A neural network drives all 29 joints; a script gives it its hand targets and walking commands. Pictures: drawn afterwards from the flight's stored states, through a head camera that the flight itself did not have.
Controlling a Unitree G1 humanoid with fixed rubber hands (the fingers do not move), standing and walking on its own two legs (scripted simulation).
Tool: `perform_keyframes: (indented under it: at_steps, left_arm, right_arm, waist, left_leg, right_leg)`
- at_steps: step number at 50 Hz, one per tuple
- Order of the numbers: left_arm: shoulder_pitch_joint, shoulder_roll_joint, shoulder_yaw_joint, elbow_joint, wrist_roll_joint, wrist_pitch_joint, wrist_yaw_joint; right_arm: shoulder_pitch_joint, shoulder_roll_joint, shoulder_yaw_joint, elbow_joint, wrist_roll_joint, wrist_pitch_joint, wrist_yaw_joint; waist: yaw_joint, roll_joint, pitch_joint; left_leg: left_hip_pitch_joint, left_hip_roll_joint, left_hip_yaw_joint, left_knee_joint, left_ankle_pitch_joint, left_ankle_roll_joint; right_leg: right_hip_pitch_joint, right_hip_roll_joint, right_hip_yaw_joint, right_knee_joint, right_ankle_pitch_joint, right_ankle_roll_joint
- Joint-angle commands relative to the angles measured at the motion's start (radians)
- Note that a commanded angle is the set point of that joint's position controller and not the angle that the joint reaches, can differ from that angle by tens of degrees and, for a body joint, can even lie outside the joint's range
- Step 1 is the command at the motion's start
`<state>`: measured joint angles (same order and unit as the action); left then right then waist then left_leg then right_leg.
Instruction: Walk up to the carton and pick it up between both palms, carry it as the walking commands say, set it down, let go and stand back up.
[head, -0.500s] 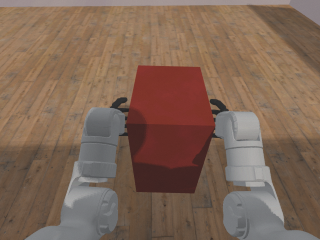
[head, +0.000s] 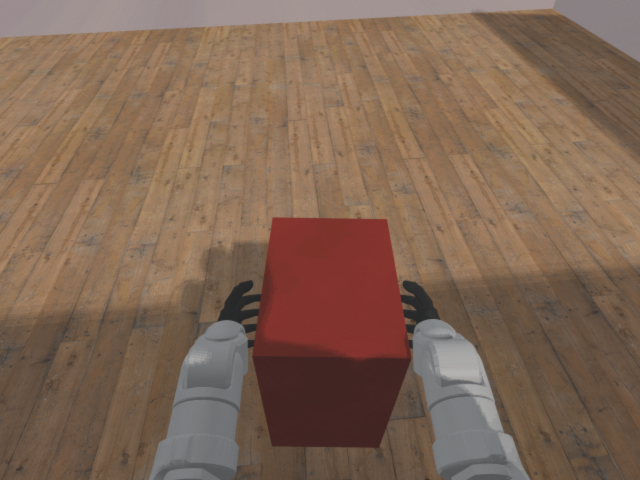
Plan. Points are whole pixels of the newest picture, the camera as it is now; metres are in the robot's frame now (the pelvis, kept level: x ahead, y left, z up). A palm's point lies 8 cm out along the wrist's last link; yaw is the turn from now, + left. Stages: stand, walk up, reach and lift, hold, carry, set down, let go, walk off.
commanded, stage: hold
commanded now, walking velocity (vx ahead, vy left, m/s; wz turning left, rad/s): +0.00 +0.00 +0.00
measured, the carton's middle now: (327, 336) +0.33 +0.02 -0.05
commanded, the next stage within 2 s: set down in 0.10 s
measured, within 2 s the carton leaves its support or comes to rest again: neither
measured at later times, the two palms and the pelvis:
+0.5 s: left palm (214, 315) +0.31 +0.17 +0.02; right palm (403, 309) +0.33 -0.09 +0.03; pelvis -0.01 +0.01 -0.01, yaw +0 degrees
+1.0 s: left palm (235, 334) +0.34 +0.17 -0.08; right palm (394, 332) +0.35 -0.09 -0.09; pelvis +0.02 +0.02 -0.03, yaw +0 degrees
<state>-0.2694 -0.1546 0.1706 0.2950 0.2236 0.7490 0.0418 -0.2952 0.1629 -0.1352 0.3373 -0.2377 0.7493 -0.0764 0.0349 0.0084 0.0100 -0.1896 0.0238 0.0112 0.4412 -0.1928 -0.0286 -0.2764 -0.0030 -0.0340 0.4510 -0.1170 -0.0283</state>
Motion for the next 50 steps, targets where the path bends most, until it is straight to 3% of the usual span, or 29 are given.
perform_keyframes:
  at_steps: [1,3,5,6,7,9,13,18,21,25,30,33,37,50]
  left_arm:
    - [-0.829,-1.026,-0.544,-0.274,-0.311,-0.14,-0.238]
    - [-0.747,-1.019,-0.485,-0.093,-0.274,-0.121,-0.26]
    - [-0.709,-1.036,-0.436,0.047,-0.243,-0.12,-0.288]
    - [-0.812,-0.995,-0.464,0.072,-0.205,-0.131,-0.283]
    - [-0.851,-0.989,-0.432,0.113,-0.2,-0.132,-0.292]
    - [-0.897,-0.989,-0.333,0.204,-0.16,-0.122,-0.29]
    - [-0.864,-0.911,-0.123,0.36,-0.036,-0.092,-0.272]
    - [-0.86,-0.852,-0.018,0.404,0.025,-0.114,-0.26]
    - [-0.871,-0.882,-0.051,0.378,0.012,-0.153,-0.254]
    - [-0.864,-0.962,-0.166,0.316,-0.03,-0.221,-0.245]
    - [-0.748,-0.999,-0.292,0.23,-0.059,-0.315,-0.226]
    - [-0.693,-0.982,-0.335,0.201,-0.065,-0.376,-0.22]
    - [-0.619,-0.984,-0.342,0.224,-0.057,-0.44,-0.209]
    - [-0.599,-0.931,-0.311,0.311,-0.021,-0.573,-0.189]
  right_arm:
    - [-0.831,1.142,0.635,-0.248,0.341,-0.127,0.245]
    - [-0.772,1.122,0.554,-0.128,0.309,-0.118,0.252]
    - [-0.735,1.129,0.484,-0.026,0.271,-0.113,0.258]
    - [-0.835,1.268,0.52,-0.067,0.265,-0.102,0.249]
    - [-0.856,1.264,0.482,-0.024,0.249,-0.095,0.251]
    - [-0.863,1.203,0.363,0.104,0.195,-0.081,0.264]
    - [-0.85,1.054,0.13,0.3,0.093,-0.074,0.265]
    - [-0.891,0.983,0.028,0.354,0.033,-0.109,0.246]
    - [-0.899,0.956,0.033,0.337,0.025,-0.155,0.236]
    - [-0.88,0.95,0.115,0.264,0.042,-0.227,0.231]
    - [-0.738,0.988,0.242,0.197,0.057,-0.318,0.226]
    - [-0.677,1.004,0.294,0.173,0.067,-0.376,0.217]
    - [-0.642,0.997,0.328,0.174,0.075,-0.442,0.211]
    - [-0.603,0.937,0.325,0.236,0.024,-0.572,0.176]
  waist:
    - [0.024,-0.014,-0.55]
    - [-0.006,0.009,-0.421]
    - [-0.018,-0.002,-0.345]
    - [0.047,-0.068,-0.365]
    - [0.03,-0.087,-0.325]
    - [0.009,-0.064,-0.215]
    - [0.008,0.017,-0.062]
    - [0.043,0.023,-0.037]
    - [0.024,0.038,-0.08]
    - [-0.003,0.055,-0.179]
    - [0.01,0.019,-0.352]
    - [0.019,0.003,-0.448]
    - [0.041,-0.003,-0.523]
    - [0.046,-0.027,-0.636]
  left_leg:
    - [-0.044,-0.108,-0.102,-0.014,-0.043,0.059]
    - [-0.088,-0.095,-0.108,-0.024,-0.171,0.064]
    - [-0.09,-0.087,-0.109,-0.029,-0.193,0.063]
    - [-0.056,-0.107,-0.106,0.007,-0.248,0.078]
    - [-0.052,-0.096,-0.11,0.012,-0.263,0.08]
    - [-0.061,-0.088,-0.116,0.0,-0.314,0.08]
    - [-0.076,-0.089,-0.096,-0.034,-0.307,0.066]
    - [-0.089,-0.087,-0.075,-0.046,-0.266,0.063]
    - [-0.096,-0.078,-0.085,-0.055,-0.246,0.06]
    - [-0.125,-0.065,-0.108,-0.067,-0.197,0.055]
    - [-0.093,-0.087,-0.117,0.016,0.077,0.038]
    - [-0.127,-0.099,-0.119,0.072,0.166,0.032]
    - [-0.184,-0.115,-0.123,0.126,0.211,0.023]
    - [-0.441,-0.135,-0.102,0.267,0.206,0.001]
  right_leg:
    - [0.283,0.06,0.13,0.019,-0.081,0.066]
    - [0.238,0.058,0.127,0.001,-0.201,0.058]
    - [0.219,0.057,0.128,-0.026,-0.241,0.056]
    - [0.308,0.047,0.145,-0.071,-0.351,0.039]
    - [0.282,0.041,0.154,-0.081,-0.4,0.042]
    - [0.23,0.041,0.143,-0.081,-0.458,0.035]
    - [0.205,0.038,0.133,-0.091,-0.446,0.014]
    - [0.233,0.036,0.138,-0.075,-0.387,0.004]
    - [0.26,0.052,0.124,-0.033,-0.31,-0.002]
    - [0.305,0.079,0.107,0.03,-0.161,-0.004]
    - [0.233,0.089,0.121,0.072,0.053,-0.007]
    - [0.206,0.092,0.132,0.108,0.148,0.005]
    - [0.146,0.094,0.137,0.152,0.198,0.017]
    - [-0.03,0.111,0.141,0.293,0.245,0.033]
